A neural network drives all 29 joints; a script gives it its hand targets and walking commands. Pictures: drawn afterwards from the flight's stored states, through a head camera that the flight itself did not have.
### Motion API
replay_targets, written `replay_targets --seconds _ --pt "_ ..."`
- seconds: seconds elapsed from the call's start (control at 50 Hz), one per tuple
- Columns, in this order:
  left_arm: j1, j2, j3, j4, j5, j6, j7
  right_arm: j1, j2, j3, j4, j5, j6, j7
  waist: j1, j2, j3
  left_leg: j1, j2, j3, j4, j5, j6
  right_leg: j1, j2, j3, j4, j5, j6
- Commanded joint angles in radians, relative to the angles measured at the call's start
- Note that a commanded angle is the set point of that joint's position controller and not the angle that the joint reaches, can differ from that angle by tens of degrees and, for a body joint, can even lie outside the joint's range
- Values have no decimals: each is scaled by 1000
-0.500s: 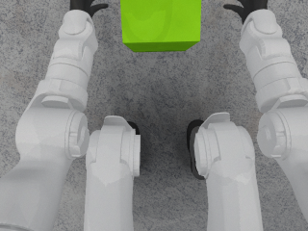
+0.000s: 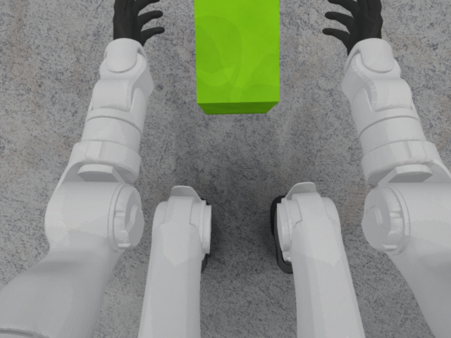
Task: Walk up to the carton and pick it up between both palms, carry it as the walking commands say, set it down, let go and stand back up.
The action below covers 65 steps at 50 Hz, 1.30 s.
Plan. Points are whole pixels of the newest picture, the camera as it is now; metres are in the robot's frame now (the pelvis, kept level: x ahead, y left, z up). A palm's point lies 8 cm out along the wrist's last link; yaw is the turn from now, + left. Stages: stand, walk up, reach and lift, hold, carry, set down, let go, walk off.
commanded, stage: set down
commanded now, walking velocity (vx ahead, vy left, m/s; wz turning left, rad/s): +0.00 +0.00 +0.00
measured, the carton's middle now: (236, 62) +0.56 +0.00 -0.34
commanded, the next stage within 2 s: let go in 0.94 s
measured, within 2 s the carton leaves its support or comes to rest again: neither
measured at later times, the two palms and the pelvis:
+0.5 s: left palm out of the picture +0.53 +0.16 +0.03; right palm out of the picture +0.53 -0.18 +0.02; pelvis +0.02 +0.00 +0.13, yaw +0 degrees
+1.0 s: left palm out of the picture +0.53 +0.16 +0.12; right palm out of the picture +0.52 -0.17 +0.12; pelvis +0.05 +0.00 +0.24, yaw +0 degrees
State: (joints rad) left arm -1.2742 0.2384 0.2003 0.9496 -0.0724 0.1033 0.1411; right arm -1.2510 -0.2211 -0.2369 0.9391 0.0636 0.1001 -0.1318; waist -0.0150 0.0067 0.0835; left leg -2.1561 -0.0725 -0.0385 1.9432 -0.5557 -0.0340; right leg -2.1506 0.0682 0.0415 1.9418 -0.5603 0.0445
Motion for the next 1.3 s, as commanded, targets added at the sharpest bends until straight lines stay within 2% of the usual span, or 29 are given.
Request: replay_targets --seconds 0.0,0.28,0.48,0.72,0.8,0.88,0.94,1.0,1.1,1.18,1.28 --pt "-216 65 20 -124 19 -13 -3 -206 -64 -16 -114 -16 -12 4 -5 14 -1107 598 -28 114 -218 277 -17 591 34 -120 -207 300 1" --pt "-96 35 34 -250 48 15 -19 -91 -44 -36 -235 -41 10 17 -2 11 -1208 845 -41 113 -450 421 -29 799 48 -121 -451 421 12" --pt "-48 23 57 -225 82 5 -44 -45 -16 -51 -217 -75 4 34 6 -3 -1138 951 -38 100 -651 446 -24 941 40 -98 -655 448 23" --pt "18 -5 97 -258 153 -7 -83 20 20 -91 -257 -142 -8 54 10 -9 -1089 1192 -23 67 -913 538 -10 1141 27 -69 -929 528 32" --pt "25 -36 123 -202 187 -25 -98 24 55 -126 -208 -182 -25 68 17 -20 -965 1172 -14 59 -983 504 -12 1123 15 -72 -1003 493 30" --pt "53 -57 158 -172 237 -39 -106 58 82 -160 -179 -231 -39 75 17 -18 -932 1189 -14 56 -1022 508 -16 1143 13 -77 -1049 500 25" --pt "103 -74 171 -195 278 -43 -100 112 81 -166 -188 -260 -48 76 20 4 -982 1267 -14 55 -1045 572 -21 1191 18 -80 -1071 558 23" --pt "176 -98 157 -259 304 -44 -79 172 73 -159 -244 -281 -54 80 22 23 -1104 1378 -11 52 -1054 693 -20 1255 22 -85 -1067 660 21" --pt "402 -85 95 -407 288 -31 -72 413 58 -93 -389 -299 -41 86 -4 10 -1230 1500 -8 40 -1066 864 -21 1447 21 -72 -1071 862 16" --pt "589 -64 34 -511 235 -28 -92 597 49 -3 -485 -231 -31 106 -1 -4 -1172 1529 -5 25 -1116 854 -20 1545 8 -49 -1105 901 2" --pt "798 -67 -20 -498 173 -58 -126 806 26 54 -497 -147 -59 144 -1 -5 -937 1584 7 19 -1216 769 -10 1589 -7 -35 -1208 815 -10"
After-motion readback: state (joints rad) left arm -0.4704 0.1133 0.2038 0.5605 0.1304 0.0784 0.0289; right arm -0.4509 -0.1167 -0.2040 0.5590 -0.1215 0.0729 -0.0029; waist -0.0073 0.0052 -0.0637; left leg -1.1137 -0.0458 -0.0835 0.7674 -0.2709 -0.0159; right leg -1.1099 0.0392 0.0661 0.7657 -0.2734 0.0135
